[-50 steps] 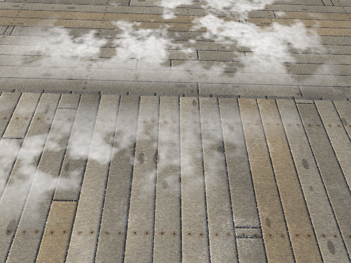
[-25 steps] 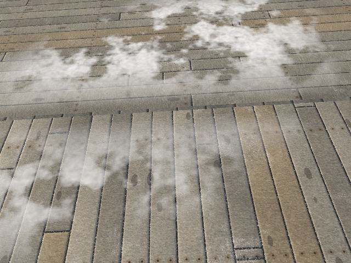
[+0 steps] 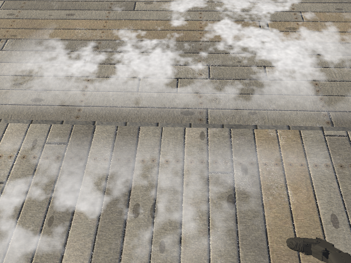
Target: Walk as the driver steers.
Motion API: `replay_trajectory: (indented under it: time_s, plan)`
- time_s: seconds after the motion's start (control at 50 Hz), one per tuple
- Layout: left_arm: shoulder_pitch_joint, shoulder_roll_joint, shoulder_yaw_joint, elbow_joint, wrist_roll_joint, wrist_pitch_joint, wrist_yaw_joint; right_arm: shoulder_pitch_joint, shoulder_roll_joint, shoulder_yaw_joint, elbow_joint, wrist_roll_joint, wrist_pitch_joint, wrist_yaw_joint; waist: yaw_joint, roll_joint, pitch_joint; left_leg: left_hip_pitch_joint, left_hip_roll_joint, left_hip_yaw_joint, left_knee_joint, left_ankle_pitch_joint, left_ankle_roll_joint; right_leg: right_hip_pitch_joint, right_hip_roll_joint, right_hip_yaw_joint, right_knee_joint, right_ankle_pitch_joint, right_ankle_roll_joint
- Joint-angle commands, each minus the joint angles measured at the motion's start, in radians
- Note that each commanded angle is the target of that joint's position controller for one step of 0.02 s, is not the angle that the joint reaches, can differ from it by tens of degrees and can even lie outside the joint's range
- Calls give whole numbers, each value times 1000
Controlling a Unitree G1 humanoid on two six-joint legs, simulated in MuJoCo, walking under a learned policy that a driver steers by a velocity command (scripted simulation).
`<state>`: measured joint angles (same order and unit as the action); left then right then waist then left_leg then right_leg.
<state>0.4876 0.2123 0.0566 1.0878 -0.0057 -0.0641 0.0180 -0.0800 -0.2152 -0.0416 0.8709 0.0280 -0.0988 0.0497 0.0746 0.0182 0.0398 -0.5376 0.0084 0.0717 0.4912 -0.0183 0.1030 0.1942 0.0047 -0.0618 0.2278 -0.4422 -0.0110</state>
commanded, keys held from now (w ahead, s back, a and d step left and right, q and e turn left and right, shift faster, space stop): w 0.08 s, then w+e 0.82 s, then w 0.10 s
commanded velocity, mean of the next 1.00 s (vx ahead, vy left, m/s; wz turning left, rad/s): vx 0.50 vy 0.00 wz -0.40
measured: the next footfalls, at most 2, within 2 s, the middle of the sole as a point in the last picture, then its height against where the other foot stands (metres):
left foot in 0.02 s outside the picture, level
right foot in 0.56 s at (243, 255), level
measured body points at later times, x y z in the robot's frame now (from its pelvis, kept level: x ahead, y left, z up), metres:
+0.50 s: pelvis +0.29 -0.01 +0.01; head +0.32 -0.03 +0.46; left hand +0.51 +0.19 -0.10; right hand +0.24 -0.28 -0.14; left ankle +0.16 +0.11 -0.72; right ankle +0.45 -0.17 -0.69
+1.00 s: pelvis +0.58 -0.10 +0.02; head +0.60 -0.13 +0.47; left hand +0.73 +0.15 -0.09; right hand +0.69 -0.41 -0.07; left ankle +0.80 -0.04 -0.69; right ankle +0.45 -0.15 -0.72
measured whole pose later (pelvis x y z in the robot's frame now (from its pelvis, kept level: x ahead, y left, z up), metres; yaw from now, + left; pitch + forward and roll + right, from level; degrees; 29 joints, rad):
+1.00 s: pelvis +0.58 -0.10 +0.02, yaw -26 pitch +3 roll +0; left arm 0.35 0.27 0.09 0.81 -0.02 -0.06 0.01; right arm -0.01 -0.27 -0.05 0.78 0.00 -0.12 0.02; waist 0.08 0.04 0.01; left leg -0.57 0.03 -0.06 0.49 0.05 -0.02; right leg -0.08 0.11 0.16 0.38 -0.34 -0.07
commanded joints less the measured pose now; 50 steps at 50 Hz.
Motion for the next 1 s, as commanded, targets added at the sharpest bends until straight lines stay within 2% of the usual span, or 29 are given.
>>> replay_trajectory:
  time_s: [0.02, 0.04, 0.06, 0.08, 0.1, 0.12, 0.16, 0.18, 0.22, 0.26, 0.34, 0.44, 0.48, 0.5, 0.52, 0.54, 0.56, 0.58, 0.6, 0.62, 0.64, 0.66, 0.68, 0.7, 0.74, 0.78, 0.86, 0.92, 1.0]
  plan:
    - [-44, 153, 20, -71, 11, 3, 0, 404, -246, -86, 53, -12, -4, -20, -263, -102, -268, 665, 100, -144, 52, -37, 110, -324, -185, 27, 624, 942, -72]
    - [90, -4, -25, -80, 4, -19, -19, 517, -309, -99, 83, -26, -1, -20, -185, 168, -449, 1037, 376, -678, -42, -277, 295, -740, 26, 60, 1034, 167, -3]
    - [18, 62, -10, -70, -23, -53, -24, 498, -219, -72, 90, -23, 3, -22, -215, 142, -445, 1008, 379, -829, -186, -332, 271, -853, 41, 216, 1181, -100, -27]
    - [-92, 129, 10, -117, -51, -70, -24, 386, -177, -57, 75, -15, -2, -23, -193, 128, -262, 859, 343, -649, -207, -278, 214, -937, -21, 196, 1206, -49, -46]
    - [-151, 142, 12, -131, -56, -75, -15, 288, -137, -44, 49, -19, -9, -23, -155, 23, -172, 677, 318, -497, -236, -166, 181, -897, -80, 174, 1155, 46, -53]
    - [-175, 139, 24, -130, -43, -67, -4, 238, -101, -34, 48, -28, -19, -17, -119, -24, -105, 528, 284, -389, -267, -80, 155, -846, -114, 157, 1089, 99, -51]
    - [-123, 95, 31, -116, -31, -32, 3, 235, -57, -22, 72, -42, -31, -9, -68, 20, -68, 378, 222, -245, -310, 1, 109, -724, -153, 173, 1010, 145, -61]
    - [-97, 60, 28, -115, -36, -17, 4, 244, -81, -27, 83, -42, -30, -14, -48, 49, -59, 346, 227, -213, -341, -30, 119, -721, -158, 168, 980, 149, -56]
    - [-156, 69, 31, -144, -33, 2, 6, 261, -120, -36, 96, -45, -34, -29, -47, 50, -9, 301, 235, -163, -389, -34, 127, -779, -170, 175, 920, 206, -39]
    - [-228, 83, 36, -174, -23, 5, 4, 283, -137, -40, 103, -46, -32, -45, -59, 28, 15, 330, 231, -114, -402, -8, 120, -862, -169, 188, 824, 306, -23]
    - [-353, 67, 27, -219, -15, -8, -21, 315, -157, -42, 101, -41, -27, -64, -93, 19, 25, 382, 199, 13, -403, 63, 74, -861, -142, 125, 575, 521, -22]
    - [-517, 52, 8, -304, -15, -6, -55, 423, -180, -49, 125, -24, 2, -72, -151, 2, 67, 583, 255, 74, -340, 132, 56, -929, -115, 49, 422, 484, -46]
    - [-530, 66, 12, -338, -18, -4, -71, 421, -199, -56, 120, -18, 19, -74, -134, 21, 59, 649, 281, 95, -268, 281, 39, -913, -90, 15, 397, 384, -71]
    - [-511, 84, 20, -347, -19, -2, -77, 403, -214, -61, 109, -17, 26, -77, -111, 42, 34, 663, 285, 112, -208, 450, 27, -856, -60, -15, 394, 333, -89]
    - [-461, 110, 33, -347, -19, 1, -81, 386, -230, -66, 97, -16, 34, -81, -76, 68, -11, 668, 285, 127, -112, 628, 14, -769, -21, -47, 402, 282, -109]
    - [-344, 151, 55, -327, -22, 3, -82, 366, -240, -68, 86, -17, 44, -85, -7, 76, -77, 642, 268, 146, 52, 739, -4, -615, 25, -69, 384, 269, -136]
    - [-175, 216, 91, -287, -24, 6, -71, 353, -231, -62, 71, -16, 46, -88, 78, 47, -166, 518, 225, 165, 289, 664, -42, -354, 51, -38, 324, 326, -178]
    - [-54, 326, 124, -266, -20, 15, -47, 388, -169, -42, 33, -36, 33, -84, 78, -136, -274, 179, 138, 174, 651, 203, -97, -21, -164, 334, 301, 283, -279]
    - [-85, 357, 116, -292, -16, 4, -50, 423, -74, -7, -8, -34, -11, -65, -4, -269, -400, -136, -71, -34, 926, -558, -128, 200, -358, 897, 111, 186, -448]
    - [-72, 265, 89, -295, -4, -3, -52, 304, -162, -29, -33, 5, -50, -48, 49, -165, -370, -257, -13, -175, 963, -522, -95, 207, -330, 832, 65, 185, -387]
    - [-119, 212, 76, -299, -5, -10, -49, 255, -172, -29, -48, 22, -67, -42, 35, -127, -249, -294, 34, -162, 911, -439, -68, 92, -294, 662, 75, 255, -342]
    - [-198, 187, 67, -317, -9, -16, -50, 250, -165, -32, -38, 5, -71, -50, -17, -21, -171, -239, 80, -158, 809, -369, -65, -74, -247, 543, 67, 352, -308]
    - [-258, 155, 56, -335, -6, -18, -49, 256, -182, -45, -30, -15, -60, -57, -55, -13, -128, -162, 109, -155, 723, -334, -72, -202, -216, 461, 51, 446, -287]
    - [-283, 146, 51, -349, 2, -20, -46, 271, -184, -50, -33, -21, -44, -56, -83, -25, -116, -97, 123, -160, 685, -314, -81, -284, -198, 437, 28, 488, -284]
    - [-272, 174, 56, -352, -5, -23, -36, 273, -157, -50, -47, -34, -19, -59, -102, -29, -97, -65, 120, -142, 594, -284, -114, -365, -179, 392, 0, 555, -292]
    - [-239, 206, 65, -349, -9, -25, -20, 205, -141, -46, -76, -44, -8, -65, -89, -37, -68, -88, 103, -127, 466, -185, -145, -401, -156, 348, -16, 577, -286]
    - [-185, 211, 66, -344, -15, -12, -4, 57, -112, -32, -124, -37, -14, -57, -33, -87, -37, -29, 38, -112, 149, 72, -154, -445, -89, 293, -3, 454, -221]
    - [-143, 207, 66, -328, -17, -8, -5, -5, -123, -30, -154, -23, -23, -45, -4, -112, -31, 16, 13, -115, 46, 138, -144, -419, -109, 332, 20, 383, -201]
    - [-105, 189, 60, -308, -11, 1, 4, 5, -162, -36, -164, -24, -45, -23, -11, -134, -34, 22, 16, -123, -15, 32, -98, -268, -178, 409, 121, 431, -188]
